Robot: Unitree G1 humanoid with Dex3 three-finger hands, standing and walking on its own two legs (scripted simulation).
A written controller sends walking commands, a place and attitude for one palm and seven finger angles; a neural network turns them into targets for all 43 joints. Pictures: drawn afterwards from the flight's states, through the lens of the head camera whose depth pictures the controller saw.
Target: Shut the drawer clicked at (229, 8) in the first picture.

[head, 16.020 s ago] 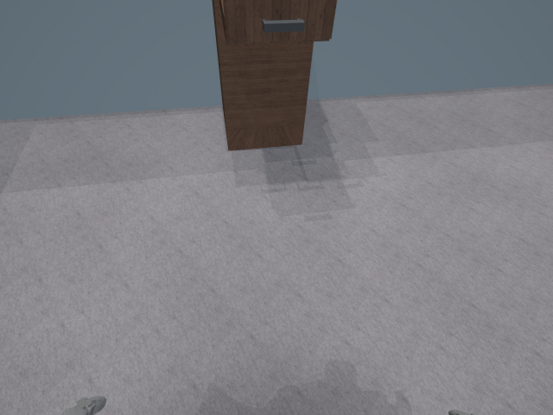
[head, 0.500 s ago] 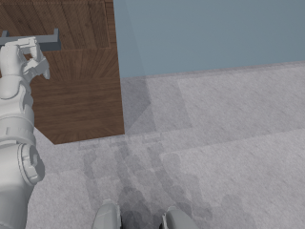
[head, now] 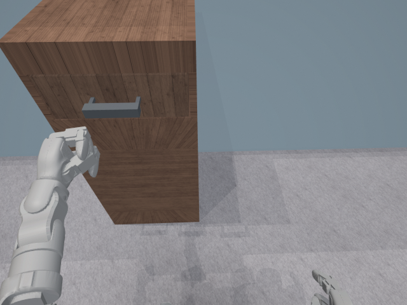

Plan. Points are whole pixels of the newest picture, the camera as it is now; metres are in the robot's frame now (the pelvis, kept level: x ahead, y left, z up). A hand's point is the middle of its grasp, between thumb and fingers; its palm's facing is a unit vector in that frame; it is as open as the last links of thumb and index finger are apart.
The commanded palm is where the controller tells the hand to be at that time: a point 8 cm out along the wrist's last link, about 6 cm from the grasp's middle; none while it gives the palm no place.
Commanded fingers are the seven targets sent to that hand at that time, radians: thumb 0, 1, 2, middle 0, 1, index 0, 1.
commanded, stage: draw the hand back to the body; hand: left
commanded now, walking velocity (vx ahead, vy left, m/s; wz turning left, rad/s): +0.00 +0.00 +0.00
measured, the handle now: (113, 105) +0.58 +0.26 +0.06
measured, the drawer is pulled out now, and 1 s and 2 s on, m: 0.00 0.00 0.00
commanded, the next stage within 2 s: step back with the hand held close in 0.90 s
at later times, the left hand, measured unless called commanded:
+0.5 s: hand (50, 197) +0.24 +0.23 +0.17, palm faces +0.36 -0.88 -0.31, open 3.3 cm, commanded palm +0.18 +0.27 +0.19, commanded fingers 0.00 0.90 0.90 -1.40 -1.60 -1.40 -1.60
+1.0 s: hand (24, 227) +0.19 +0.23 +0.19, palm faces +0.41 -0.83 -0.38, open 3.3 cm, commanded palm +0.14 +0.27 +0.21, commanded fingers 0.00 0.90 0.90 -1.40 -1.60 -1.40 -1.60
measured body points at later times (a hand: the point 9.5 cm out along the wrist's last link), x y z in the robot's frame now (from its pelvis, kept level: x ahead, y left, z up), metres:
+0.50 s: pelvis +0.00 -0.01 +0.04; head -0.01 -0.04 +0.49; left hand +0.22 +0.27 +0.19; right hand +0.18 -0.23 -0.05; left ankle +0.04 +0.13 -0.70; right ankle -0.06 -0.13 -0.70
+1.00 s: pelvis +0.01 -0.01 +0.04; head -0.01 -0.04 +0.49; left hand +0.16 +0.27 +0.21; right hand +0.21 -0.23 -0.04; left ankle +0.04 +0.13 -0.70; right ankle -0.06 -0.13 -0.70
